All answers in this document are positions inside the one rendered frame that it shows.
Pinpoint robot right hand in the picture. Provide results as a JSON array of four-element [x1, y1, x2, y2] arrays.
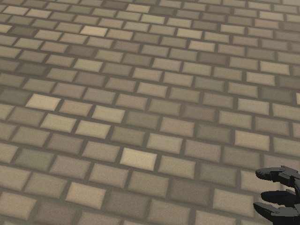
[[253, 165, 300, 225]]

